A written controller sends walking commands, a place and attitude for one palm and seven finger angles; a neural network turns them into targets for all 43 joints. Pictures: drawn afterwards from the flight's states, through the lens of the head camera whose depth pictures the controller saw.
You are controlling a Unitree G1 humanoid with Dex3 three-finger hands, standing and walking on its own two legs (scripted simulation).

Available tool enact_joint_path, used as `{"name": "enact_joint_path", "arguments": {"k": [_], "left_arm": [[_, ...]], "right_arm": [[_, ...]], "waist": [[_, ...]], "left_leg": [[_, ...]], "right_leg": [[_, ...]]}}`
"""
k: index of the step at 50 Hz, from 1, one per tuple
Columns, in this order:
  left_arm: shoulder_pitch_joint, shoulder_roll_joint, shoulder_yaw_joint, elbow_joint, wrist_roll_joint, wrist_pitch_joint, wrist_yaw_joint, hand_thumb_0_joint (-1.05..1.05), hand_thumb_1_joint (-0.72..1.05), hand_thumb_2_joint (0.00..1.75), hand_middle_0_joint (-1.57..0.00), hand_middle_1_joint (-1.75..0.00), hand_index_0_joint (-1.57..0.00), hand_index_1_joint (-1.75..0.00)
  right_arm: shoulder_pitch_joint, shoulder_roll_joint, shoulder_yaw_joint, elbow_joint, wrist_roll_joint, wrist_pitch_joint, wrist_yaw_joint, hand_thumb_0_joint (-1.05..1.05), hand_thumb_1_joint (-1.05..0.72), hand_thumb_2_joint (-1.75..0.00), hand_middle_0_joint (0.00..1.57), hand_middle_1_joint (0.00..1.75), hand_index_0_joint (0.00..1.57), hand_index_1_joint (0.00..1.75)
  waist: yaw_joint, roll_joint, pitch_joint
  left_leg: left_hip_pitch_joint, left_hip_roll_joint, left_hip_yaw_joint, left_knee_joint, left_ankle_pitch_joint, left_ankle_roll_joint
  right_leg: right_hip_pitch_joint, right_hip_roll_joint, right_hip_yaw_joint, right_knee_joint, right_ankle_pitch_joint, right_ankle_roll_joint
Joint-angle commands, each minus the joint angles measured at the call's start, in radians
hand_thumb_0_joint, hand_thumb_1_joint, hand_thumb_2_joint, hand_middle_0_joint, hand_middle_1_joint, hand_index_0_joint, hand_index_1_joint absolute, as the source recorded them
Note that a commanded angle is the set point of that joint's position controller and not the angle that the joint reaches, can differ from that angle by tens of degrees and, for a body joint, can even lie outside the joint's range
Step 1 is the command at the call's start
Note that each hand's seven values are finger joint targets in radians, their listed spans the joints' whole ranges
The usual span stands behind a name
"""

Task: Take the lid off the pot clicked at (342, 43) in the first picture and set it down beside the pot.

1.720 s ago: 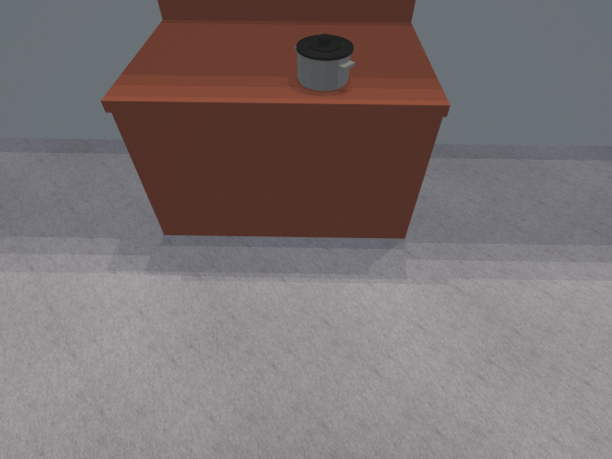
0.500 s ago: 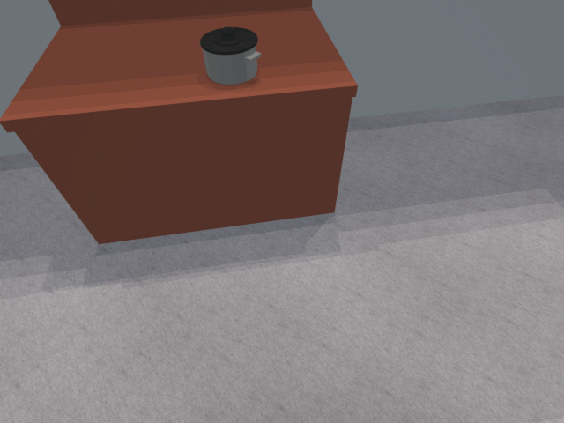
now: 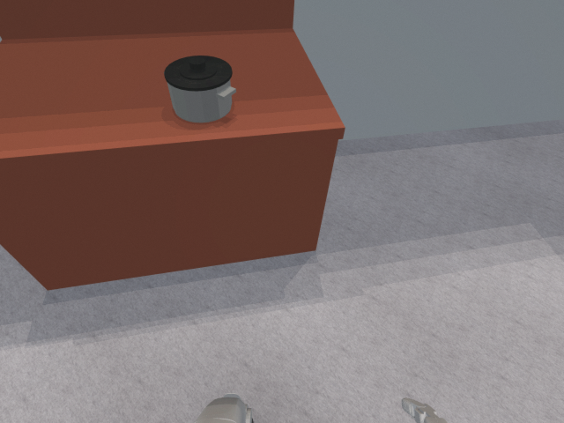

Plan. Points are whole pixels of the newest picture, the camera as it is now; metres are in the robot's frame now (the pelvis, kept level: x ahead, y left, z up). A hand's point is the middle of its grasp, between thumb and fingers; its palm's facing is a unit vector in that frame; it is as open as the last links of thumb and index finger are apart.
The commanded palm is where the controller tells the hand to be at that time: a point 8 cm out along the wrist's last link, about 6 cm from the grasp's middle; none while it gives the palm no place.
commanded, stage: walk to a spot facing it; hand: left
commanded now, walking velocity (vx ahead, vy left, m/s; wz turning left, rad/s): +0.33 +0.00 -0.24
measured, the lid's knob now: (197, 63) +0.92 +0.35 +0.03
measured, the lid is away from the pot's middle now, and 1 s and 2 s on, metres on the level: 0.00 0.00 0.00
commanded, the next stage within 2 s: turn to face it in 0.20 s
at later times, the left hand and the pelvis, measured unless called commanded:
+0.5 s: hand (209, 323) +0.30 +0.18 -0.16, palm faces -0.13 -0.98 -0.16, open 7.4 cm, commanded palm none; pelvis +0.19 +0.01 +0.01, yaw -6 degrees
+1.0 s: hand (166, 344) +0.26 +0.25 -0.18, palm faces +0.22 -0.95 -0.21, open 7.3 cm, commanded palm none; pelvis +0.23 +0.03 +0.00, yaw +9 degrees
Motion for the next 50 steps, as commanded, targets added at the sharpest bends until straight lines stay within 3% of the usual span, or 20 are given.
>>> {"name": "enact_joint_path", "arguments": {"k": [1, 2, 3, 4, 6, 10, 18, 22, 25, 26, 28, 29, 30, 34, 40, 43, 45, 46, 47, 50], "left_arm": [[0.026, 0.169, 0.048, -0.039, -0.011, -0.017, 0.005, 0.00, 0.90, 0.90, -0.20, -0.30, -0.20, -0.30], [0.089, 0.110, 0.045, -0.053, -0.027, -0.012, -0.006, 0.00, 0.90, 0.90, -0.20, -0.30, -0.20, -0.30], [0.059, 0.114, 0.039, -0.071, -0.024, -0.018, -0.007, 0.00, 0.90, 0.90, -0.20, -0.30, -0.20, -0.30], [0.000, 0.123, 0.038, -0.096, -0.021, -0.012, -0.008, 0.00, 0.90, 0.90, -0.20, -0.30, -0.20, -0.30], [-0.051, 0.091, 0.044, -0.086, -0.005, 0.009, -0.017, 0.00, 0.90, 0.90, -0.20, -0.30, -0.20, -0.30], [0.015, 0.051, 0.049, -0.077, 0.004, 0.066, -0.033, 0.00, 0.90, 0.90, -0.20, -0.30, -0.20, -0.30], [-0.168, 0.045, 0.030, -0.138, 0.002, 0.072, -0.033, 0.00, 0.90, 0.90, -0.20, -0.30, -0.20, -0.30], [-0.235, 0.051, 0.015, -0.143, 0.001, 0.056, -0.020, 0.00, 0.90, 0.90, -0.20, -0.30, -0.20, -0.30], [-0.206, 0.090, 0.027, -0.143, -0.001, 0.048, -0.011, 0.00, 0.90, 0.90, -0.20, -0.30, -0.20, -0.30], [-0.156, 0.132, 0.038, -0.128, -0.001, 0.039, -0.005, 0.00, 0.90, 0.90, -0.20, -0.30, -0.20, -0.30], [-0.010, 0.268, 0.069, -0.099, -0.006, 0.031, 0.006, 0.00, 0.90, 0.90, -0.20, -0.30, -0.20, -0.30], [-0.043, 0.263, 0.062, -0.116, -0.014, 0.039, 0.013, 0.00, 0.90, 0.90, -0.20, -0.30, -0.20, -0.30], [-0.108, 0.236, 0.062, -0.130, -0.012, 0.042, 0.017, 0.00, 0.90, 0.90, -0.20, -0.30, -0.20, -0.30], [-0.251, 0.169, 0.054, -0.185, -0.007, 0.058, 0.030, 0.00, 0.90, 0.90, -0.20, -0.30, -0.20, -0.30], [-0.273, 0.205, 0.075, -0.211, 0.007, 0.080, 0.026, 0.00, 0.90, 0.90, -0.20, -0.30, -0.20, -0.30], [-0.254, 0.204, 0.075, -0.213, -0.007, 0.096, 0.015, 0.00, 0.90, 0.90, -0.20, -0.30, -0.20, -0.30], [-0.272, 0.101, 0.049, -0.274, -0.013, 0.109, 0.004, 0.00, 0.90, 0.90, -0.20, -0.30, -0.20, -0.30], [-0.305, 0.147, 0.052, -0.277, -0.005, 0.108, 0.006, 0.00, 0.90, 0.90, -0.20, -0.30, -0.20, -0.30], [-0.314, 0.142, 0.058, -0.264, -0.003, 0.108, 0.003, 0.00, 0.90, 0.90, -0.20, -0.30, -0.20, -0.30], [-0.253, 0.167, 0.064, -0.199, -0.006, 0.108, -0.005, 0.00, 0.90, 0.90, -0.20, -0.30, -0.20, -0.30]], "right_arm": [[0.353, -0.155, -0.039, 0.034, -0.013, -0.042, -0.027, 0.00, -0.90, -0.90, 0.20, 0.30, 0.20, 0.30], [0.453, -0.274, -0.067, 0.051, -0.028, -0.046, -0.038, 0.00, -0.90, -0.90, 0.20, 0.30, 0.20, 0.30], [0.459, -0.283, -0.063, 0.050, -0.010, -0.037, -0.042, 0.00, -0.90, -0.90, 0.20, 0.30, 0.20, 0.30], [0.374, -0.267, -0.057, 0.023, 0.001, -0.031, -0.043, 0.00, -0.90, -0.90, 0.20, 0.30, 0.20, 0.30], [0.228, -0.117, -0.019, 0.006, -0.002, -0.048, -0.043, 0.00, -0.90, -0.90, 0.20, 0.30, 0.20, 0.30], [0.197, -0.077, -0.005, 0.014, 0.004, -0.070, -0.051, 0.00, -0.90, -0.90, 0.20, 0.30, 0.20, 0.30], [0.320, -0.108, -0.001, 0.059, 0.002, -0.062, -0.054, 0.00, -0.90, -0.90, 0.20, 0.30, 0.20, 0.30], [0.372, -0.107, 0.004, 0.098, 0.000, -0.038, -0.056, 0.00, -0.90, -0.90, 0.20, 0.30, 0.20, 0.30], [0.358, -0.114, 0.000, 0.104, 0.004, -0.020, -0.056, 0.00, -0.90, -0.90, 0.20, 0.30, 0.20, 0.30], [0.359, -0.100, -0.001, 0.103, 0.011, -0.016, -0.055, 0.00, -0.90, -0.90, 0.20, 0.30, 0.20, 0.30], [0.402, -0.051, -0.006, 0.076, 0.020, -0.005, -0.054, 0.00, -0.90, -0.90, 0.20, 0.30, 0.20, 0.30], [0.369, -0.065, -0.009, 0.059, 0.023, 0.013, -0.065, 0.00, -0.90, -0.90, 0.20, 0.30, 0.20, 0.30], [0.333, -0.055, -0.010, 0.054, 0.018, 0.024, -0.058, 0.00, -0.90, -0.90, 0.20, 0.30, 0.20, 0.30], [0.303, -0.043, -0.022, 0.048, 0.009, 0.059, -0.035, 0.00, -0.90, -0.90, 0.20, 0.30, 0.20, 0.30], [0.246, -0.030, -0.022, -0.012, 0.000, 0.067, -0.021, 0.00, -0.90, -0.90, 0.20, 0.30, 0.20, 0.30], [0.285, -0.077, -0.028, -0.020, -0.005, 0.054, -0.020, 0.00, -0.90, -0.90, 0.20, 0.30, 0.20, 0.30], [0.354, -0.266, -0.066, -0.039, -0.014, 0.037, -0.031, 0.00, -0.90, -0.90, 0.20, 0.30, 0.20, 0.30], [0.338, -0.288, -0.066, -0.038, -0.015, 0.044, -0.038, 0.00, -0.90, -0.90, 0.20, 0.30, 0.20, 0.30], [0.281, -0.263, -0.060, -0.051, -0.016, 0.040, -0.047, 0.00, -0.90, -0.90, 0.20, 0.30, 0.20, 0.30], [0.138, -0.205, -0.031, -0.081, -0.006, 0.030, -0.057, 0.00, -0.90, -0.90, 0.20, 0.30, 0.20, 0.30]], "waist": [[-0.199, -0.024, -0.112], [-0.198, 0.244, -0.236], [-0.174, 0.264, -0.241], [-0.147, 0.114, -0.093], [-0.079, 0.103, 0.059], [-0.004, 0.086, 0.035], [-0.063, 0.111, 0.051], [-0.098, 0.144, 0.028], [-0.059, 0.126, 0.004], [-0.037, 0.076, -0.037], [-0.003, -0.165, -0.203], [-0.007, -0.129, -0.180], [-0.015, -0.200, -0.143], [-0.081, -0.097, -0.072], [-0.079, -0.156, -0.018], [-0.103, -0.064, -0.047], [-0.145, 0.435, -0.022], [-0.146, 0.262, -0.045], [-0.121, 0.205, -0.028], [-0.067, 0.187, -0.005]], "left_leg": [[0.607, -0.005, -0.060, -0.154, 0.067, 0.079], [0.818, 0.301, -0.482, -0.262, 0.052, 0.185], [0.779, 0.399, -0.687, -0.425, 0.054, 0.243], [0.623, 0.409, -0.664, -0.460, -0.059, 0.283], [0.334, 0.316, -0.428, -0.534, -0.172, 0.200], [0.260, 0.229, -0.097, -0.523, 0.112, 0.151], [0.403, 0.172, 0.050, -0.440, 0.600, 0.152], [0.424, 0.162, -0.007, -0.357, 0.645, 0.154], [0.389, 0.145, -0.064, -0.245, 0.523, 0.115], [0.324, 0.110, -0.055, -0.144, 0.403, 0.077], [0.078, -0.080, 0.025, 0.317, -0.440, -0.010], [0.082, -0.053, -0.077, 0.455, -0.489, -0.003], [0.053, -0.027, -0.093, 0.521, -0.439, -0.007], [0.083, 0.008, -0.069, 0.459, -0.314, -0.029], [0.177, -0.006, 0.002, 0.145, -0.258, -0.028], [0.352, -0.029, 0.010, -0.175, -0.059, -0.025], [0.405, 0.341, -0.558, -0.452, 0.312, 0.149], [0.397, 0.376, -0.543, -0.430, 0.320, 0.218], [0.357, 0.300, -0.462, -0.441, 0.248, 0.205], [0.345, 0.184, -0.302, -0.417, 0.285, 0.147]], "right_leg": [[-0.307, -0.158, 0.042, 0.443, 0.694, -0.068], [-0.545, -0.003, -0.049, 0.804, 0.121, -0.018], [-0.643, 0.013, 0.027, 1.026, -0.137, -0.027], [-0.699, -0.059, 0.044, 1.086, -0.105, -0.037], [-0.685, -0.123, 0.048, 1.070, 0.054, -0.025], [-0.636, -0.151, 0.031, 0.959, 0.156, 0.009], [-0.646, -0.134, -0.072, 0.549, 0.272, 0.040], [-0.485, -0.087, -0.121, 0.359, 0.250, 0.034], [-0.324, -0.082, -0.122, 0.207, 0.294, 0.042], [-0.190, -0.132, -0.083, 0.169, 0.483, 0.036], [0.079, -0.515, 0.219, 0.153, 1.117, -0.154], [-0.028, -0.541, 0.196, 0.102, 1.078, -0.202], [-0.093, -0.495, 0.156, 0.071, 0.944, -0.190], [-0.279, -0.411, -0.051, 0.010, 0.556, -0.121], [-0.386, -0.409, -0.122, 0.022, 0.261, -0.088], [-0.428, -0.359, -0.180, 0.219, 0.186, -0.015], [-0.729, -0.122, -0.183, 0.668, -0.290, 0.110], [-0.710, -0.144, -0.058, 0.792, -0.236, 0.080], [-0.705, -0.149, -0.029, 0.828, -0.146, 0.078], [-0.690, -0.140, -0.002, 0.883, 0.035, 0.094]]}}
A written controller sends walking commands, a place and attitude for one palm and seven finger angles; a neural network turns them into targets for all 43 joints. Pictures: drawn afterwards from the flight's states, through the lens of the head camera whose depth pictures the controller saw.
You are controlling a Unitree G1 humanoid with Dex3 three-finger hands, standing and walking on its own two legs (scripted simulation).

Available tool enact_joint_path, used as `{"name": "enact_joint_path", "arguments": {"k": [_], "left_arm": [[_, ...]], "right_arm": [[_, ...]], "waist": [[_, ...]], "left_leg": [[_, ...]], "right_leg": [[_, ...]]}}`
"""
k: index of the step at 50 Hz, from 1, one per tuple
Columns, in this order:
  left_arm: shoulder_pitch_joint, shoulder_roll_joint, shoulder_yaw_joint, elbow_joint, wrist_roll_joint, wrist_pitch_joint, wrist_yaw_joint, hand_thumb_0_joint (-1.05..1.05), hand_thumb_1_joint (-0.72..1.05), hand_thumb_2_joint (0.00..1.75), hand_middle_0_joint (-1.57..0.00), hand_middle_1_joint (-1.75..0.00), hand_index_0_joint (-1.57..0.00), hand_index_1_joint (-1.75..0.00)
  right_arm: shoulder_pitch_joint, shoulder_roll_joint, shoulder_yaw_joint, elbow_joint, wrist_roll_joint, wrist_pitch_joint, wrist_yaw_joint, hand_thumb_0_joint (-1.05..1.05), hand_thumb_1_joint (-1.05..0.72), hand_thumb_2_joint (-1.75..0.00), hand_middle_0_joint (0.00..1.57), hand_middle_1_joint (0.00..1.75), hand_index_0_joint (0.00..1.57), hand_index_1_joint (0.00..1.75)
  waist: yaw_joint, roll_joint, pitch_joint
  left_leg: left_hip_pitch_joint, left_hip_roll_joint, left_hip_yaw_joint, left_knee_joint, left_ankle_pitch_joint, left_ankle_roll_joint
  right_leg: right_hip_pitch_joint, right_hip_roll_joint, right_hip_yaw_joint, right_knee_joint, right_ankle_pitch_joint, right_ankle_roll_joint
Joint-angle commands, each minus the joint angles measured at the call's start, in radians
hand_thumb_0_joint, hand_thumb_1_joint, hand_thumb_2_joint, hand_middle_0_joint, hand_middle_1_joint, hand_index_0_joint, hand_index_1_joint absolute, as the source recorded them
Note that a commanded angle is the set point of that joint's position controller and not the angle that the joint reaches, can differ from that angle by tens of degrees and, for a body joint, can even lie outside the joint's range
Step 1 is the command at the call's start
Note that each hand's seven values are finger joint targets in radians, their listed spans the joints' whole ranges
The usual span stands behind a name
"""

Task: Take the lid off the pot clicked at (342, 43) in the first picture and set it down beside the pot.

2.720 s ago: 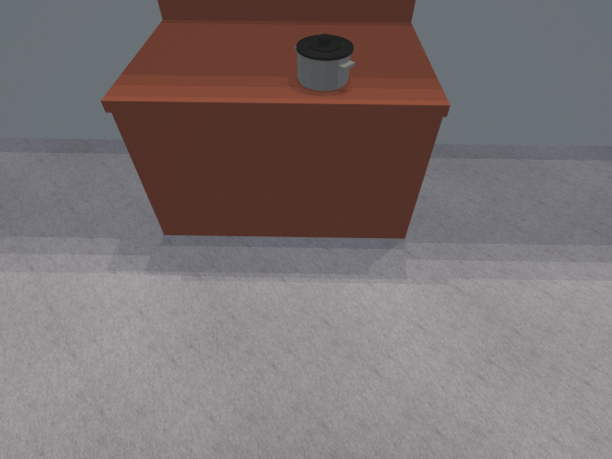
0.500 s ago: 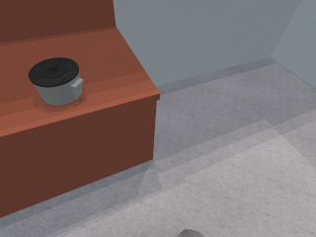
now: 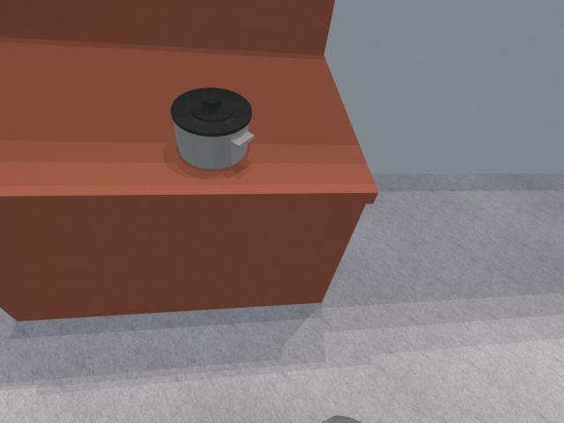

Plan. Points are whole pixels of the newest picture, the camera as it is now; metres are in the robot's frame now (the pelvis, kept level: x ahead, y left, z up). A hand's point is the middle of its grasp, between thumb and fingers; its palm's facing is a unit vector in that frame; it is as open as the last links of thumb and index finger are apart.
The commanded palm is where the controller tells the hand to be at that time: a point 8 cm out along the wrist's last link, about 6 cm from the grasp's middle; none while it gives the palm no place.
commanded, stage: turn to face it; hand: left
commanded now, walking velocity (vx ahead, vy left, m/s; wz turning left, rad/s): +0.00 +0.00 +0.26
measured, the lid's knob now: (211, 101) +0.73 +0.21 +0.03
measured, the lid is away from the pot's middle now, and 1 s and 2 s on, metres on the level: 0.00 0.00 0.00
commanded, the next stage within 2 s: take the last steps up to it in 0.14 s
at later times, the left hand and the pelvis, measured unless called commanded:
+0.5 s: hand out of the picture -0.01 +0.12 -0.14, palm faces +0.23 -0.94 -0.24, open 7.4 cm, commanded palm none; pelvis +0.03 -0.05 +0.02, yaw +8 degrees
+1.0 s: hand out of the picture +0.05 +0.15 -0.17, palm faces +0.24 -0.96 -0.16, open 7.4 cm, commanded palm none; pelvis +0.15 +0.01 +0.01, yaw +7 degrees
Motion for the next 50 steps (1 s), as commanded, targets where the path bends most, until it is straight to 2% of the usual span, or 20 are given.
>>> {"name": "enact_joint_path", "arguments": {"k": [1, 4, 11, 15, 17, 18, 19, 20, 21, 23, 26, 38, 40, 42, 43, 44, 45, 46, 48, 50], "left_arm": [[0.029, 0.043, 0.002, -0.049, -0.004, -0.035, -0.011, 0.00, 0.90, 0.90, -0.20, -0.30, -0.20, -0.30], [0.058, 0.051, -0.003, -0.026, -0.007, -0.031, -0.009, 0.00, 0.90, 0.90, -0.20, -0.30, -0.20, -0.30], [0.028, 0.034, -0.015, -0.042, -0.013, -0.030, -0.001, 0.00, 0.90, 0.90, -0.20, -0.30, -0.20, -0.30], [0.137, 0.002, -0.027, -0.001, -0.011, -0.054, -0.003, 0.00, 0.90, 0.90, -0.20, -0.30, -0.20, -0.30], [0.229, 0.016, -0.027, 0.037, 0.002, -0.076, -0.006, 0.00, 0.90, 0.90, -0.20, -0.30, -0.20, -0.30], [0.267, 0.085, -0.014, 0.043, 0.017, -0.088, 0.000, 0.00, 0.90, 0.90, -0.20, -0.30, -0.20, -0.30], [0.279, 0.162, -0.002, 0.020, 0.008, -0.089, 0.003, 0.00, 0.90, 0.90, -0.20, -0.30, -0.20, -0.30], [0.256, 0.144, -0.004, 0.009, 0.002, -0.089, 0.006, 0.00, 0.90, 0.90, -0.20, -0.30, -0.20, -0.30], [0.218, 0.101, -0.004, 0.015, -0.001, -0.105, 0.007, 0.00, 0.90, 0.90, -0.20, -0.30, -0.20, -0.30], [0.184, 0.028, -0.025, 0.023, -0.005, -0.125, 0.000, 0.00, 0.90, 0.90, -0.20, -0.30, -0.20, -0.30], [0.231, -0.001, -0.030, 0.037, -0.006, -0.142, -0.003, 0.00, 0.90, 0.90, -0.20, -0.30, -0.20, -0.30], [0.373, -0.008, -0.032, 0.150, 0.005, -0.152, 0.006, 0.00, 0.90, 0.90, -0.20, -0.30, -0.20, -0.30], [0.356, 0.002, -0.029, 0.152, 0.006, -0.147, 0.006, 0.00, 0.90, 0.90, -0.20, -0.30, -0.20, -0.30], [0.320, 0.002, -0.025, 0.159, -0.002, -0.147, 0.006, 0.00, 0.90, 0.90, -0.20, -0.30, -0.20, -0.30], [0.316, -0.008, -0.027, 0.160, -0.008, -0.146, 0.005, 0.00, 0.90, 0.90, -0.20, -0.30, -0.20, -0.30], [0.339, -0.037, -0.032, 0.148, -0.013, -0.142, 0.000, 0.00, 0.90, 0.90, -0.20, -0.30, -0.20, -0.30], [0.333, -0.082, -0.042, 0.129, -0.020, -0.143, -0.003, 0.00, 0.90, 0.90, -0.20, -0.30, -0.20, -0.30], [0.286, -0.050, -0.035, 0.112, -0.008, -0.135, 0.005, 0.00, 0.90, 0.90, -0.20, -0.30, -0.20, -0.30], [0.217, -0.060, -0.027, 0.112, -0.002, -0.124, -0.004, 0.00, 0.90, 0.90, -0.20, -0.30, -0.20, -0.30], [0.224, -0.069, -0.027, 0.111, 0.001, -0.109, -0.016, 0.00, 0.90, 0.90, -0.20, -0.30, -0.20, -0.30]], "right_arm": [[0.018, -0.160, -0.018, -0.051, 0.009, -0.017, -0.019, 0.00, -0.90, -0.90, 0.20, 0.30, 0.20, 0.30], [0.036, -0.162, -0.018, -0.040, 0.019, -0.016, -0.020, 0.00, -0.90, -0.90, 0.20, 0.30, 0.20, 0.30], [0.052, -0.183, -0.023, -0.021, 0.009, 0.005, -0.016, 0.00, -0.90, -0.90, 0.20, 0.30, 0.20, 0.30], [0.018, -0.165, -0.021, -0.010, 0.005, 0.005, -0.012, 0.00, -0.90, -0.90, 0.20, 0.30, 0.20, 0.30], [0.017, -0.128, -0.016, 0.001, 0.014, 0.003, -0.006, 0.00, -0.90, -0.90, 0.20, 0.30, 0.20, 0.30], [0.027, -0.060, -0.006, -0.009, 0.025, 0.000, -0.002, 0.00, -0.90, -0.90, 0.20, 0.30, 0.20, 0.30], [-0.010, -0.053, -0.002, -0.048, 0.019, 0.003, 0.006, 0.00, -0.90, -0.90, 0.20, 0.30, 0.20, 0.30], [-0.040, -0.099, -0.017, -0.054, 0.005, 0.002, 0.014, 0.00, -0.90, -0.90, 0.20, 0.30, 0.20, 0.30], [-0.037, -0.096, -0.020, -0.036, 0.000, -0.001, 0.020, 0.00, -0.90, -0.90, 0.20, 0.30, 0.20, 0.30], [0.019, -0.085, -0.024, 0.016, -0.001, -0.012, 0.029, 0.00, -0.90, -0.90, 0.20, 0.30, 0.20, 0.30], [0.038, -0.047, -0.021, 0.041, 0.002, -0.015, 0.033, 0.00, -0.90, -0.90, 0.20, 0.30, 0.20, 0.30], [-0.147, 0.002, -0.001, 0.010, 0.012, -0.044, 0.033, 0.00, -0.90, -0.90, 0.20, 0.30, 0.20, 0.30], [-0.127, 0.004, 0.003, 0.015, 0.015, -0.054, 0.032, 0.00, -0.90, -0.90, 0.20, 0.30, 0.20, 0.30], [-0.003, -0.005, 0.004, 0.059, 0.013, -0.069, 0.017, 0.00, -0.90, -0.90, 0.20, 0.30, 0.20, 0.30], [0.107, -0.037, -0.001, 0.093, 0.010, -0.076, 0.007, 0.00, -0.90, -0.90, 0.20, 0.30, 0.20, 0.30], [0.226, -0.128, -0.023, 0.116, 0.003, -0.083, -0.003, 0.00, -0.90, -0.90, 0.20, 0.30, 0.20, 0.30], [0.286, -0.206, -0.040, 0.121, 0.000, -0.078, -0.011, 0.00, -0.90, -0.90, 0.20, 0.30, 0.20, 0.30], [0.276, -0.197, -0.032, 0.117, 0.009, -0.061, -0.015, 0.00, -0.90, -0.90, 0.20, 0.30, 0.20, 0.30], [0.147, -0.090, -0.004, 0.098, 0.011, -0.071, -0.019, 0.00, -0.90, -0.90, 0.20, 0.30, 0.20, 0.30], [0.087, -0.046, 0.013, 0.083, 0.014, -0.082, -0.019, 0.00, -0.90, -0.90, 0.20, 0.30, 0.20, 0.30]], "waist": [[0.004, 0.214, -0.041], [-0.001, 0.177, -0.069], [-0.031, 0.202, -0.036], [0.003, 0.210, -0.061], [0.042, 0.089, -0.049], [0.058, -0.144, -0.024], [0.074, -0.267, 0.048], [0.063, -0.154, 0.106], [0.036, -0.176, 0.136], [-0.004, -0.068, 0.116], [0.001, -0.038, 0.074], [0.063, -0.063, 0.060], [0.054, -0.084, 0.053], [-0.008, -0.060, -0.014], [-0.051, -0.033, -0.075], [-0.091, 0.095, -0.163], [-0.089, 0.288, -0.194], [-0.086, 0.216, -0.144], [-0.040, 0.206, 0.014], [0.003, 0.182, 0.065]], "left_leg": [[0.148, 0.207, -0.256, -0.348, 0.459, 0.102], [0.217, 0.188, -0.229, -0.350, 0.471, 0.109], [0.204, 0.216, -0.325, -0.366, 0.303, 0.150], [0.078, 0.187, -0.337, -0.347, 0.042, 0.133], [-0.078, 0.088, -0.263, -0.234, -0.180, 0.062], [-0.256, -0.040, -0.142, 0.020, -0.230, -0.003], [-0.341, -0.069, -0.091, 0.214, -0.261, -0.028], [-0.345, -0.032, -0.127, 0.329, -0.204, -0.017], [-0.364, -0.009, -0.146, 0.375, -0.108, -0.011], [-0.303, 0.016, -0.118, 0.416, 0.021, -0.020], [-0.288, 0.021, -0.080, 0.422, 0.101, -0.039], [-0.253, 0.018, -0.003, 0.090, 0.038, -0.037], [-0.162, -0.005, 0.010, 0.003, 0.025, -0.021], [0.040, -0.055, 0.043, -0.164, 0.126, -0.005], [0.218, -0.036, 0.010, -0.226, 0.198, 0.011], [0.432, 0.145, -0.181, -0.199, 0.319, 0.059], [0.555, 0.366, -0.478, -0.283, 0.491, 0.174], [0.481, 0.395, -0.486, -0.326, 0.487, 0.227], [0.230, 0.314, -0.350, -0.403, 0.341, 0.194], [0.123, 0.262, -0.254, -0.437, 0.376, 0.172]], "right_leg": [[-0.119, 0.009, 0.093, 0.151, 0.139, 0.019], [-0.096, 0.021, 0.086, 0.089, 0.160, 0.030], [-0.002, 0.041, 0.078, -0.182, 0.041, 0.019], [0.225, 0.075, 0.063, -0.409, 0.088, -0.008], [0.435, 0.065, 0.067, -0.653, 0.173, -0.014], [0.504, -0.123, 0.344, -0.806, -0.068, -0.079], [0.395, -0.320, 0.605, -0.969, -0.278, -0.178], [0.285, -0.331, 0.603, -1.012, -0.355, -0.218], [0.274, -0.271, 0.563, -1.005, -0.265, -0.199], [0.290, -0.184, 0.363, -0.930, -0.027, -0.172], [0.335, -0.137, 0.226, -0.899, 0.188, -0.170], [0.498, -0.169, 0.190, -0.815, 0.641, -0.219], [0.479, -0.159, 0.168, -0.774, 0.692, -0.209], [0.463, -0.099, 0.106, -0.622, 0.831, -0.168], [0.404, -0.070, 0.089, -0.468, 0.806, -0.144], [0.214, 0.000, 0.044, -0.277, 0.470, -0.107], [-0.022, 0.097, -0.005, -0.021, -0.079, -0.077], [-0.069, 0.077, 0.069, 0.112, -0.141, -0.095], [-0.087, 0.011, 0.106, 0.163, -0.007, -0.086], [-0.049, -0.008, 0.111, 0.126, 0.063, -0.072]]}}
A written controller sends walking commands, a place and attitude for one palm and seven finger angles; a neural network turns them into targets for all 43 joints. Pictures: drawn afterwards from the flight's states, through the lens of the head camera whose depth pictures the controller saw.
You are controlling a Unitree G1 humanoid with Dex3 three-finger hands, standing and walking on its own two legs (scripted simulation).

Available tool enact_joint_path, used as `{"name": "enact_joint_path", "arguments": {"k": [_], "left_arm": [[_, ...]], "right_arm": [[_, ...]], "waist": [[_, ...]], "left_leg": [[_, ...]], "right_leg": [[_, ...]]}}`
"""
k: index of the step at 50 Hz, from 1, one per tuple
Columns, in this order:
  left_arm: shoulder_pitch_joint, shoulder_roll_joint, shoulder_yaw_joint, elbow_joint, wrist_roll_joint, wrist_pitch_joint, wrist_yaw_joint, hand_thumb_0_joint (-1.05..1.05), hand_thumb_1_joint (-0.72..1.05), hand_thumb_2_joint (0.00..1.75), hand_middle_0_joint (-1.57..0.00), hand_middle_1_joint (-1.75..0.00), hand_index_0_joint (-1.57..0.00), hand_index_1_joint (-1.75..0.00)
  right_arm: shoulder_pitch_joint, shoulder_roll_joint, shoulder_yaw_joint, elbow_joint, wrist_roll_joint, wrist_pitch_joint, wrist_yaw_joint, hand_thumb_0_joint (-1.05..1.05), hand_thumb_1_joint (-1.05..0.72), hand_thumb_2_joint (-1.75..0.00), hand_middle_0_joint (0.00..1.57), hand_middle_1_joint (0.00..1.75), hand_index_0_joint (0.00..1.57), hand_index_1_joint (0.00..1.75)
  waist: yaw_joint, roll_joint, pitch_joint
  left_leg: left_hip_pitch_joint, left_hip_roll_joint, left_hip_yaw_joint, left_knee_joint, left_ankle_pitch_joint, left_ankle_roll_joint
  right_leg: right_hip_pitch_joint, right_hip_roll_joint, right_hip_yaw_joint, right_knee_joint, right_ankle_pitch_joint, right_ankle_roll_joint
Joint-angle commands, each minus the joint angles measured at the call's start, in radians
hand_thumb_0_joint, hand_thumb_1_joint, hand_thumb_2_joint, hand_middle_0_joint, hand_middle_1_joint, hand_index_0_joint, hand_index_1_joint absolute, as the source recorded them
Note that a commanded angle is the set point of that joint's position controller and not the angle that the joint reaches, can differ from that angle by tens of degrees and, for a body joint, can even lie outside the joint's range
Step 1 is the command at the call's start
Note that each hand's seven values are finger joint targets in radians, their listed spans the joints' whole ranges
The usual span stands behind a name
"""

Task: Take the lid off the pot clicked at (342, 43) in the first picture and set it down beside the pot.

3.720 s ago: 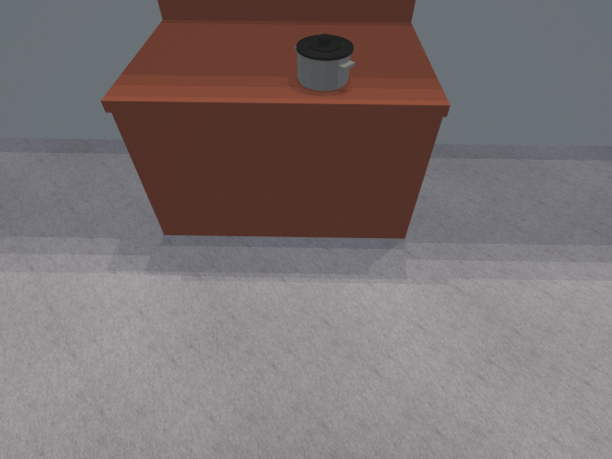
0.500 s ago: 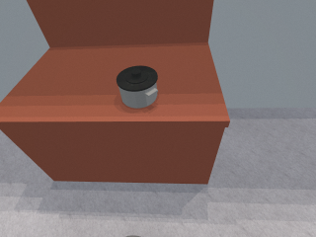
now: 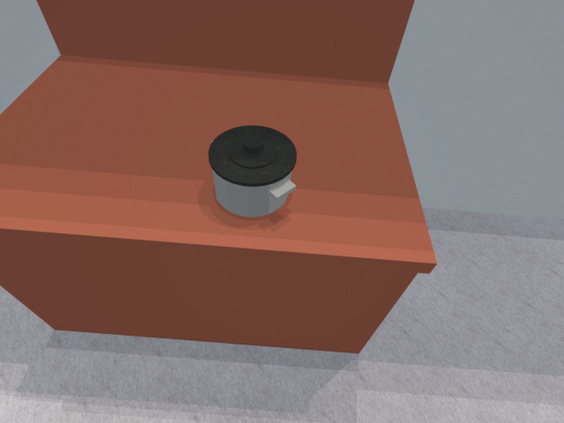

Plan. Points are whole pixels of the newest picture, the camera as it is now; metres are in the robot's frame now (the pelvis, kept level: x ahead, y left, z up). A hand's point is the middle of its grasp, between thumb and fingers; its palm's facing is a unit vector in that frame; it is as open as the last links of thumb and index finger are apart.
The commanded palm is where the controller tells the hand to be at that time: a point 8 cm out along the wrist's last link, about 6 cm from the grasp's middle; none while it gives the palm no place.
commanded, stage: take the last steps up to it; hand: left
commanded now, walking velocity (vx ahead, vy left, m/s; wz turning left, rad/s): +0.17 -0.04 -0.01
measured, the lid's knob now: (252, 144) +0.60 +0.12 +0.03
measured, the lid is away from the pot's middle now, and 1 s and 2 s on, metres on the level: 0.00 0.00 0.00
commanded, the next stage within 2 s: come to a stop and stand still in 0.06 s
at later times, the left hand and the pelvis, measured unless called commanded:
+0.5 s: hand (199, 404) +0.17 +0.15 -0.17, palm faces +0.04 -0.98 -0.20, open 7.4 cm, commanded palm none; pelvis +0.08 -0.02 +0.00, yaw +2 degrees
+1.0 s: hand out of the picture +0.03 +0.19 -0.16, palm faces +0.03 -0.96 -0.26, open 7.4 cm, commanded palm none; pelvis +0.08 +0.00 +0.00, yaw +0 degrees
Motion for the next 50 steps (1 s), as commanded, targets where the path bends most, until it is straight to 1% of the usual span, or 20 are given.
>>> {"name": "enact_joint_path", "arguments": {"k": [1, 9, 12, 13, 14, 15, 16, 19, 24, 27, 29, 30, 31, 33, 36, 37, 39, 46, 48, 50], "left_arm": [[0.013, 0.033, 0.015, -0.082, 0.006, -0.013, -0.012, 0.00, 0.90, 0.90, -0.20, -0.30, -0.20, -0.30], [-0.144, 0.045, 0.009, -0.166, 0.005, -0.001, -0.017, 0.00, 0.90, 0.90, -0.20, -0.30, -0.20, -0.30], [-0.083, 0.054, 0.004, -0.139, 0.004, -0.008, -0.004, 0.00, 0.90, 0.90, -0.20, -0.30, -0.20, -0.30], [-0.042, 0.096, 0.008, -0.122, 0.005, -0.017, 0.002, 0.00, 0.90, 0.90, -0.20, -0.30, -0.20, -0.30], [-0.028, 0.158, 0.012, -0.114, 0.005, -0.024, 0.010, 0.00, 0.90, 0.90, -0.20, -0.30, -0.20, -0.30], [-0.046, 0.191, 0.012, -0.112, -0.002, -0.026, 0.013, 0.00, 0.90, 0.90, -0.20, -0.30, -0.20, -0.30], [-0.073, 0.208, 0.010, -0.123, -0.003, -0.017, 0.011, 0.00, 0.90, 0.90, -0.20, -0.30, -0.20, -0.30], [-0.157, 0.194, 0.012, -0.136, -0.005, -0.006, 0.030, 0.00, 0.90, 0.90, -0.20, -0.30, -0.20, -0.30], [-0.205, 0.197, 0.030, -0.153, 0.000, 0.016, 0.040, 0.00, 0.90, 0.90, -0.20, -0.30, -0.20, -0.30], [-0.258, 0.148, 0.026, -0.171, -0.005, 0.033, 0.032, 0.00, 0.90, 0.90, -0.20, -0.30, -0.20, -0.30], [-0.258, 0.082, 0.016, -0.179, -0.003, 0.051, 0.028, 0.00, 0.90, 0.90, -0.20, -0.30, -0.20, -0.30], [-0.062, 0.131, -0.009, -0.122, -0.018, 0.034, 0.056, 0.00, 0.90, 0.90, -0.20, -0.30, -0.20, -0.30], [-0.137, 0.177, -0.008, -0.158, -0.001, 0.020, 0.039, 0.00, 0.90, 0.90, -0.20, -0.30, -0.20, -0.30], [-0.182, 0.186, -0.015, -0.171, 0.005, 0.015, 0.021, 0.00, 0.90, 0.90, -0.20, -0.30, -0.20, -0.30], [-0.170, 0.127, -0.022, -0.182, 0.014, 0.041, 0.006, 0.00, 0.90, 0.90, -0.20, -0.30, -0.20, -0.30], [-0.139, 0.108, -0.026, -0.169, 0.018, 0.043, 0.001, 0.00, 0.90, 0.90, -0.20, -0.30, -0.20, -0.30], [-0.069, 0.089, -0.028, -0.144, 0.020, 0.042, -0.010, 0.00, 0.90, 0.90, -0.20, -0.30, -0.20, -0.30], [-0.021, 0.111, -0.041, -0.129, 0.007, -0.001, -0.005, 0.00, 0.90, 0.90, -0.20, -0.30, -0.20, -0.30], [-0.045, 0.119, -0.044, -0.117, 0.000, -0.011, -0.002, 0.00, 0.90, 0.90, -0.20, -0.30, -0.20, -0.30], [-0.070, 0.114, -0.049, -0.113, -0.005, -0.018, 0.002, 0.00, 0.90, 0.90, -0.20, -0.30, -0.20, -0.30]], "right_arm": [[0.146, -0.123, -0.017, 0.011, 0.005, -0.012, -0.016, 0.00, -0.90, -0.90, 0.20, 0.30, 0.20, 0.30], [0.162, -0.165, -0.026, 0.007, -0.006, 0.001, -0.015, 0.00, -0.90, -0.90, 0.20, 0.30, 0.20, 0.30], [0.144, -0.173, -0.018, 0.019, -0.003, 0.020, -0.021, 0.00, -0.90, -0.90, 0.20, 0.30, 0.20, 0.30], [0.151, -0.157, -0.014, 0.023, 0.005, 0.023, -0.020, 0.00, -0.90, -0.90, 0.20, 0.30, 0.20, 0.30], [0.176, -0.125, -0.010, 0.022, 0.016, 0.029, -0.016, 0.00, -0.90, -0.90, 0.20, 0.30, 0.20, 0.30], [0.210, -0.118, -0.014, 0.032, 0.022, 0.043, -0.017, 0.00, -0.90, -0.90, 0.20, 0.30, 0.20, 0.30], [0.238, -0.116, -0.024, 0.043, 0.021, 0.055, -0.021, 0.00, -0.90, -0.90, 0.20, 0.30, 0.20, 0.30], [0.241, -0.111, -0.029, 0.058, 0.022, 0.086, -0.028, 0.00, -0.90, -0.90, 0.20, 0.30, 0.20, 0.30], [0.241, -0.098, -0.034, 0.060, 0.019, 0.095, -0.023, 0.00, -0.90, -0.90, 0.20, 0.30, 0.20, 0.30], [0.286, -0.095, -0.033, 0.066, 0.009, 0.086, -0.018, 0.00, -0.90, -0.90, 0.20, 0.30, 0.20, 0.30], [0.192, -0.147, -0.033, 0.029, -0.003, 0.072, -0.013, 0.00, -0.90, -0.90, 0.20, 0.30, 0.20, 0.30], [-0.015, -0.220, -0.046, -0.086, 0.015, 0.054, -0.009, 0.00, -0.90, -0.90, 0.20, 0.30, 0.20, 0.30], [0.049, -0.140, -0.029, -0.106, 0.005, 0.063, 0.005, 0.00, -0.90, -0.90, 0.20, 0.30, 0.20, 0.30], [0.178, -0.123, -0.013, -0.075, -0.009, 0.061, 0.010, 0.00, -0.90, -0.90, 0.20, 0.30, 0.20, 0.30], [0.185, -0.218, -0.028, -0.096, -0.016, 0.062, 0.007, 0.00, -0.90, -0.90, 0.20, 0.30, 0.20, 0.30], [0.149, -0.241, -0.031, -0.107, -0.012, 0.064, 0.005, 0.00, -0.90, -0.90, 0.20, 0.30, 0.20, 0.30], [0.106, -0.239, -0.030, -0.118, -0.009, 0.064, 0.004, 0.00, -0.90, -0.90, 0.20, 0.30, 0.20, 0.30], [0.178, -0.176, -0.001, -0.077, 0.004, 0.035, -0.010, 0.00, -0.90, -0.90, 0.20, 0.30, 0.20, 0.30], [0.212, -0.168, 0.003, -0.058, 0.009, 0.041, -0.014, 0.00, -0.90, -0.90, 0.20, 0.30, 0.20, 0.30], [0.230, -0.149, 0.010, -0.031, 0.010, 0.044, -0.013, 0.00, -0.90, -0.90, 0.20, 0.30, 0.20, 0.30]], "waist": [[-0.031, 0.177, 0.046], [-0.050, 0.178, 0.021], [-0.010, 0.134, -0.032], [0.004, 0.080, -0.069], [-0.007, -0.042, -0.109], [-0.034, -0.070, -0.114], [-0.055, 0.001, -0.083], [-0.050, -0.198, -0.121], [-0.051, -0.039, -0.164], [-0.079, 0.012, -0.105], [-0.043, 0.265, -0.018], [0.039, 0.239, -0.032], [-0.005, 0.126, -0.073], [-0.066, 0.126, 0.002], [-0.068, 0.263, 0.103], [-0.045, 0.214, 0.143], [-0.014, 0.130, 0.128], [-0.049, 0.114, 0.029], [-0.079, -0.115, -0.057], [-0.094, -0.112, -0.054]], "left_leg": [[0.057, 0.280, -0.246, -0.318, 0.417, 0.161], [0.103, 0.250, -0.158, -0.243, 0.572, 0.150], [0.093, 0.193, -0.119, -0.097, 0.601, 0.060], [0.074, 0.148, -0.097, -0.035, 0.465, 0.008], [-0.036, 0.093, -0.100, 0.014, 0.198, -0.038], [-0.047, 0.044, -0.079, 0.028, -0.090, -0.068], [0.006, 0.032, -0.086, 0.035, -0.161, -0.064], [-0.011, 0.054, -0.089, 0.122, -0.230, -0.080], [0.013, 0.038, -0.078, 0.072, -0.122, -0.092], [0.146, 0.082, -0.112, -0.112, 0.100, -0.064], [-0.051, 0.245, -0.288, -0.312, 0.097, 0.026], [-0.122, 0.248, -0.153, -0.009, 0.199, 0.009], [-0.120, 0.077, -0.088, -0.037, -0.121, -0.038], [-0.020, 0.056, -0.106, -0.079, -0.177, -0.028], [-0.179, 0.223, -0.328, -0.355, -0.518, 0.040], [-0.237, 0.248, -0.354, -0.377, -0.532, 0.059], [-0.249, 0.234, -0.311, -0.349, -0.471, 0.067], [0.000, 0.135, -0.183, -0.141, 0.019, 0.025], [0.081, 0.097, -0.109, -0.056, 0.037, 0.000], [0.122, 0.081, -0.101, -0.073, 0.027, -0.012]], "right_leg": [[-0.208, -0.054, 0.039, 0.093, 0.114, 0.014], [-0.108, -0.022, -0.022, -0.317, 0.180, 0.026], [0.098, 0.007, -0.038, -0.552, 0.399, 0.035], [0.193, -0.029, 0.004, -0.630, 0.623, 0.038], [0.304, -0.143, 0.160, -0.591, 0.957, -0.014], [0.286, -0.277, 0.247, -0.591, 1.150, -0.106], [0.204, -0.300, 0.201, -0.593, 1.185, -0.135], [0.215, -0.284, 0.210, -0.606, 1.191, -0.180], [0.194, -0.270, 0.191, -0.583, 1.015, -0.173], [-0.019, -0.154, 0.117, -0.562, 0.523, -0.066], [0.019, 0.009, -0.015, -0.448, 0.169, 0.029], [0.130, -0.098, 0.110, -0.448, 0.316, -0.024], [0.074, -0.121, 0.149, -0.590, 0.144, -0.042], [-0.109, -0.097, 0.167, -0.665, -0.116, -0.058], [-0.097, 0.056, -0.042, -0.381, 0.049, 0.006], [-0.076, 0.054, -0.042, -0.321, 0.097, 0.006], [-0.037, 0.054, -0.030, -0.305, 0.141, 0.009], [-0.024, -0.031, 0.122, -0.589, 0.347, -0.033], [-0.006, -0.075, 0.181, -0.649, 0.365, -0.048], [-0.025, -0.094, 0.188, -0.686, 0.356, -0.056]]}}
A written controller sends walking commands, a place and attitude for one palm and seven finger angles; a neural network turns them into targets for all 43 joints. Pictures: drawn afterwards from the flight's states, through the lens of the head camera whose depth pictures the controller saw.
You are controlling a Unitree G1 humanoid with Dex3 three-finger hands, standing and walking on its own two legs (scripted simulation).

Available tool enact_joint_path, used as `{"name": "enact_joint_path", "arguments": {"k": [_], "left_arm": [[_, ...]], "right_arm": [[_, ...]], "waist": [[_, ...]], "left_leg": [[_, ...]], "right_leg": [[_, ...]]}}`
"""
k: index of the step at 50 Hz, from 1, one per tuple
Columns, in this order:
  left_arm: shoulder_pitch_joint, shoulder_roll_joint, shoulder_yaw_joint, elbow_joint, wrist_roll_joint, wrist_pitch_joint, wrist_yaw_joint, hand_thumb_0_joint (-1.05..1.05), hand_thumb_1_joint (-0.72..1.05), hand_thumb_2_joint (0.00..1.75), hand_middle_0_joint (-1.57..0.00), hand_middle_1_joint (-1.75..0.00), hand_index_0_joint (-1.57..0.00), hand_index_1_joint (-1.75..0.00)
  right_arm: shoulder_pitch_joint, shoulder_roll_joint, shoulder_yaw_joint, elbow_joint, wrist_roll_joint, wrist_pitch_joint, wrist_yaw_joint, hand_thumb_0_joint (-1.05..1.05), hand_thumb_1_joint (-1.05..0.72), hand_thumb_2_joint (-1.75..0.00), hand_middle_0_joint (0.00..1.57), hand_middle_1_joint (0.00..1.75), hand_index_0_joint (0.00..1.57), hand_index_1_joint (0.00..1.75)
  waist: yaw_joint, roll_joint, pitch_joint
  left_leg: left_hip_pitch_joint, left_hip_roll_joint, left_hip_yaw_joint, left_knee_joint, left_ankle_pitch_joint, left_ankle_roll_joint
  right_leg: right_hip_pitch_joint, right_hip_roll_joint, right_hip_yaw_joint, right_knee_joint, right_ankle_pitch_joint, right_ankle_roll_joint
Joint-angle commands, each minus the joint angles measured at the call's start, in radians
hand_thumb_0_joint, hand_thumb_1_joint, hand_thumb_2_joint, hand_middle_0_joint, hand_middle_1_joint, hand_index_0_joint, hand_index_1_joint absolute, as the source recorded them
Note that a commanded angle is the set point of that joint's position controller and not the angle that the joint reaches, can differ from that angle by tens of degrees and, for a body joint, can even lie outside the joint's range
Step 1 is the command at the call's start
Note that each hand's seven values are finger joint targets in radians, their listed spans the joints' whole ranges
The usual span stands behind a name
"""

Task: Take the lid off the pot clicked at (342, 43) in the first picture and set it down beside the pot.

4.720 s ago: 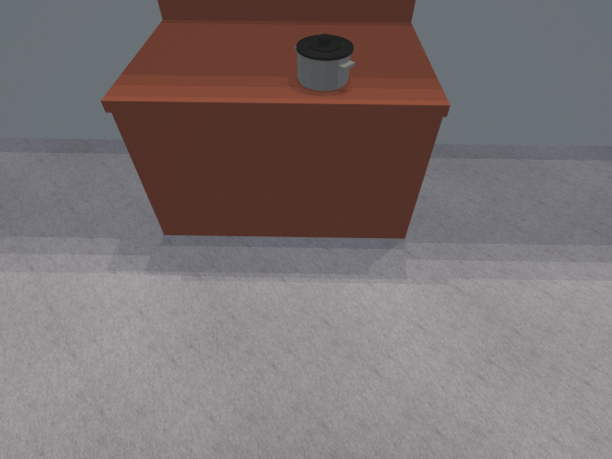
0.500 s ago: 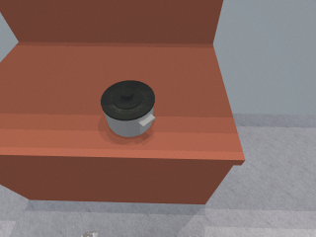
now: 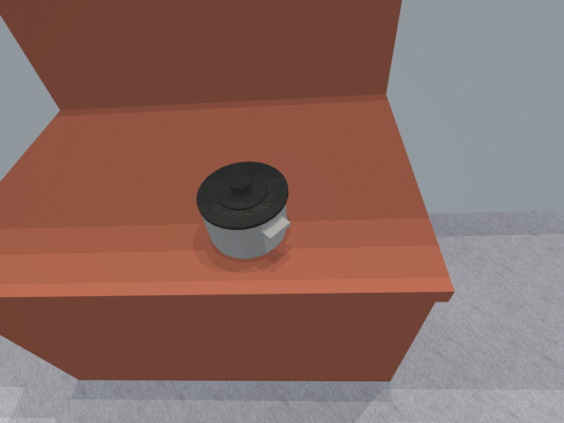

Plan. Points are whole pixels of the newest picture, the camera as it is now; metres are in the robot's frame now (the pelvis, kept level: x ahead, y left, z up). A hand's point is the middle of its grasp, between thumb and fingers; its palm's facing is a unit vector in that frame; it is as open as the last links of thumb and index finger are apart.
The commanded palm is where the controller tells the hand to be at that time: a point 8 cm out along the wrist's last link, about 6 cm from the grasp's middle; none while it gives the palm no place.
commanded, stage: come to a stop and stand still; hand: left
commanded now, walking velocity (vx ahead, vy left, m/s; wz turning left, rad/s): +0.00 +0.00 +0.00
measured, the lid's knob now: (240, 183) +0.52 +0.12 +0.03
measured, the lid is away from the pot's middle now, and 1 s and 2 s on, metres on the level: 0.00 0.00 0.00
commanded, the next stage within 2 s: look again from close up in 0.66 s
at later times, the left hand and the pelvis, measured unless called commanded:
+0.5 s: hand out of the picture +0.04 +0.15 -0.16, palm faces +0.04 -0.97 -0.25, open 7.3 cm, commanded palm none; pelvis +0.02 -0.04 +0.01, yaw +1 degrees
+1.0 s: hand out of the picture +0.01 +0.14 -0.16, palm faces +0.04 -0.98 -0.20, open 7.3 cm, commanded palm none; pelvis +0.02 -0.03 +0.01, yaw +1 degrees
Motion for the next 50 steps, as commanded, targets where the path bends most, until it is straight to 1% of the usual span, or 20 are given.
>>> {"name": "enact_joint_path", "arguments": {"k": [1, 2, 3, 5, 8, 10, 11, 13, 14, 17, 22, 26, 28, 30, 34, 35, 39, 42, 44, 50], "left_arm": [[-0.036, 0.104, 0.008, -0.047, -0.011, -0.043, 0.008, 0.00, 0.90, 0.90, -0.20, -0.30, -0.20, -0.30], [-0.036, 0.101, 0.006, -0.041, -0.012, -0.043, 0.009, 0.00, 0.90, 0.90, -0.20, -0.30, -0.20, -0.30], [-0.030, 0.102, 0.006, -0.034, -0.013, -0.043, 0.011, 0.00, 0.90, 0.90, -0.20, -0.30, -0.20, -0.30], [-0.021, 0.101, 0.007, -0.020, -0.014, -0.044, 0.013, 0.00, 0.90, 0.90, -0.20, -0.30, -0.20, -0.30], [-0.017, 0.097, 0.006, -0.003, -0.014, -0.046, 0.017, 0.00, 0.90, 0.90, -0.20, -0.30, -0.20, -0.30], [-0.027, 0.094, 0.007, -0.003, -0.014, -0.044, 0.020, 0.00, 0.90, 0.90, -0.20, -0.30, -0.20, -0.30], [-0.029, 0.096, 0.004, 0.010, -0.016, -0.043, 0.021, 0.00, 0.90, 0.90, -0.20, -0.30, -0.20, -0.30], [-0.029, 0.091, 0.005, 0.014, -0.015, -0.043, 0.022, 0.00, 0.90, 0.90, -0.20, -0.30, -0.20, -0.30], [-0.032, 0.097, 0.006, 0.014, -0.016, -0.041, 0.022, 0.00, 0.90, 0.90, -0.20, -0.30, -0.20, -0.30], [-0.038, 0.099, 0.007, 0.012, -0.015, -0.044, 0.025, 0.00, 0.90, 0.90, -0.20, -0.30, -0.20, -0.30], [-0.044, 0.107, 0.012, 0.002, -0.016, -0.045, 0.029, 0.00, 0.90, 0.90, -0.20, -0.30, -0.20, -0.30], [-0.055, 0.110, 0.015, -0.004, -0.017, -0.042, 0.030, 0.00, 0.90, 0.90, -0.20, -0.30, -0.20, -0.30], [-0.057, 0.109, 0.015, -0.005, -0.016, -0.043, 0.030, 0.00, 0.90, 0.90, -0.20, -0.30, -0.20, -0.30], [-0.055, 0.111, 0.016, -0.007, -0.017, -0.041, 0.030, 0.00, 0.90, 0.90, -0.20, -0.30, -0.20, -0.30], [-0.056, 0.115, 0.017, -0.006, -0.017, -0.041, 0.029, 0.00, 0.90, 0.90, -0.20, -0.30, -0.20, -0.30], [-0.055, 0.109, 0.016, -0.008, -0.016, -0.040, 0.030, 0.00, 0.90, 0.90, -0.20, -0.30, -0.20, -0.30], [-0.050, 0.107, 0.014, -0.004, -0.017, -0.040, 0.026, 0.00, 0.90, 0.90, -0.20, -0.30, -0.20, -0.30], [-0.040, 0.101, 0.012, 0.001, -0.015, -0.042, 0.027, 0.00, 0.90, 0.90, -0.20, -0.30, -0.20, -0.30], [-0.040, 0.102, 0.012, 0.003, -0.016, -0.041, 0.026, 0.00, 0.90, 0.90, -0.20, -0.30, -0.20, -0.30], [-0.024, 0.087, 0.008, 0.006, -0.015, -0.041, 0.027, 0.00, 0.90, 0.90, -0.20, -0.30, -0.20, -0.30]], "right_arm": [[0.084, -0.047, -0.001, -0.011, 0.007, -0.024, -0.001, 0.00, -0.90, -0.90, 0.20, 0.30, 0.20, 0.30], [0.079, -0.043, 0.003, 0.002, 0.006, -0.028, -0.001, 0.00, -0.90, -0.90, 0.20, 0.30, 0.20, 0.30], [0.070, -0.040, 0.005, 0.012, 0.005, -0.032, -0.001, 0.00, -0.90, -0.90, 0.20, 0.30, 0.20, 0.30], [0.060, -0.041, 0.009, 0.028, 0.007, -0.035, -0.003, 0.00, -0.90, -0.90, 0.20, 0.30, 0.20, 0.30], [0.065, -0.031, 0.011, 0.052, 0.005, -0.035, -0.007, 0.00, -0.90, -0.90, 0.20, 0.30, 0.20, 0.30], [0.066, -0.025, 0.012, 0.066, 0.005, -0.032, -0.008, 0.00, -0.90, -0.90, 0.20, 0.30, 0.20, 0.30], [0.068, -0.023, 0.014, 0.076, 0.005, -0.031, -0.009, 0.00, -0.90, -0.90, 0.20, 0.30, 0.20, 0.30], [0.076, -0.015, 0.015, 0.088, 0.005, -0.029, -0.010, 0.00, -0.90, -0.90, 0.20, 0.30, 0.20, 0.30], [0.074, -0.009, 0.016, 0.091, 0.005, -0.027, -0.010, 0.00, -0.90, -0.90, 0.20, 0.30, 0.20, 0.30], [0.090, -0.011, 0.015, 0.102, 0.005, -0.026, -0.009, 0.00, -0.90, -0.90, 0.20, 0.30, 0.20, 0.30], [0.097, -0.008, 0.013, 0.118, 0.005, -0.022, -0.008, 0.00, -0.90, -0.90, 0.20, 0.30, 0.20, 0.30], [0.100, -0.002, 0.012, 0.125, 0.005, -0.018, -0.008, 0.00, -0.90, -0.90, 0.20, 0.30, 0.20, 0.30], [0.107, -0.001, 0.012, 0.128, 0.005, -0.020, -0.008, 0.00, -0.90, -0.90, 0.20, 0.30, 0.20, 0.30], [0.103, -0.001, 0.011, 0.129, 0.005, -0.018, -0.008, 0.00, -0.90, -0.90, 0.20, 0.30, 0.20, 0.30], [0.110, 0.005, 0.012, 0.132, 0.006, -0.017, -0.008, 0.00, -0.90, -0.90, 0.20, 0.30, 0.20, 0.30], [0.111, 0.000, 0.011, 0.133, 0.007, -0.018, -0.008, 0.00, -0.90, -0.90, 0.20, 0.30, 0.20, 0.30], [0.109, 0.005, 0.012, 0.136, 0.006, -0.021, -0.008, 0.00, -0.90, -0.90, 0.20, 0.30, 0.20, 0.30], [0.113, 0.001, 0.013, 0.137, 0.007, -0.025, -0.008, 0.00, -0.90, -0.90, 0.20, 0.30, 0.20, 0.30], [0.114, 0.005, 0.012, 0.138, 0.007, -0.024, -0.009, 0.00, -0.90, -0.90, 0.20, 0.30, 0.20, 0.30], [0.114, 0.005, 0.013, 0.143, 0.007, -0.028, -0.009, 0.00, -0.90, -0.90, 0.20, 0.30, 0.20, 0.30]], "waist": [[-0.063, -0.182, -0.011], [-0.058, -0.106, -0.006], [-0.049, -0.070, -0.004], [-0.036, -0.027, -0.003], [-0.030, -0.048, -0.002], [-0.028, -0.049, 0.029], [-0.026, -0.036, 0.040], [-0.024, -0.037, 0.042], [-0.021, -0.055, 0.061], [-0.024, -0.091, 0.037], [-0.021, -0.115, 0.029], [-0.021, -0.087, 0.044], [-0.022, -0.085, 0.036], [-0.019, -0.084, 0.054], [-0.022, -0.099, 0.052], [-0.022, -0.077, 0.056], [-0.020, -0.055, 0.055], [-0.020, -0.058, 0.045], [-0.021, -0.074, 0.049], [-0.018, -0.055, 0.069]], "left_leg": [[0.090, 0.079, -0.100, -0.082, 0.097, 0.009], [0.092, 0.089, -0.109, -0.108, 0.134, 0.009], [0.089, 0.099, -0.117, -0.122, 0.177, 0.010], [0.079, 0.108, -0.121, -0.137, 0.218, 0.009], [0.078, 0.110, -0.114, -0.142, 0.238, 0.001], [0.063, 0.110, -0.114, -0.154, 0.218, -0.003], [0.061, 0.111, -0.109, -0.160, 0.213, -0.005], [0.061, 0.110, -0.107, -0.164, 0.206, -0.006], [0.050, 0.112, -0.106, -0.168, 0.192, -0.005], [0.055, 0.105, -0.103, -0.162, 0.191, -0.010], [0.049, 0.096, -0.093, -0.159, 0.171, -0.015], [0.050, 0.096, -0.088, -0.162, 0.158, -0.017], [0.059, 0.099, -0.089, -0.166, 0.169, -0.017], [0.049, 0.097, -0.085, -0.161, 0.157, -0.018], [0.055, 0.099, -0.085, -0.170, 0.148, -0.017], [0.053, 0.098, -0.086, -0.167, 0.151, -0.017], [0.071, 0.106, -0.090, -0.179, 0.163, -0.013], [0.073, 0.105, -0.091, -0.173, 0.175, -0.013], [0.072, 0.108, -0.094, -0.183, 0.168, -0.010], [0.068, 0.112, -0.101, -0.182, 0.191, -0.007]], "right_leg": [[-0.035, -0.138, 0.184, -0.205, 0.174, -0.040], [-0.023, -0.125, 0.168, -0.191, 0.193, -0.035], [0.003, -0.115, 0.152, -0.178, 0.233, -0.029], [0.043, -0.112, 0.140, -0.171, 0.280, -0.026], [0.085, -0.121, 0.136, -0.170, 0.352, -0.030], [0.086, -0.123, 0.133, -0.181, 0.347, -0.031], [0.085, -0.125, 0.134, -0.184, 0.343, -0.031], [0.098, -0.125, 0.137, -0.192, 0.348, -0.033], [0.098, -0.124, 0.130, -0.202, 0.342, -0.030], [0.130, -0.133, 0.139, -0.207, 0.386, -0.027], [0.163, -0.143, 0.137, -0.221, 0.432, -0.009], [0.150, -0.142, 0.141, -0.237, 0.394, -0.006], [0.156, -0.139, 0.139, -0.237, 0.399, -0.008], [0.147, -0.138, 0.142, -0.250, 0.380, 0.002], [0.148, -0.133, 0.141, -0.263, 0.358, 0.002], [0.142, -0.135, 0.143, -0.264, 0.341, 0.001], [0.127, -0.124, 0.137, -0.267, 0.301, -0.009], [0.135, -0.127, 0.138, -0.261, 0.316, -0.009], [0.131, -0.122, 0.133, -0.264, 0.295, -0.012], [0.114, -0.119, 0.130, -0.253, 0.286, -0.020]]}}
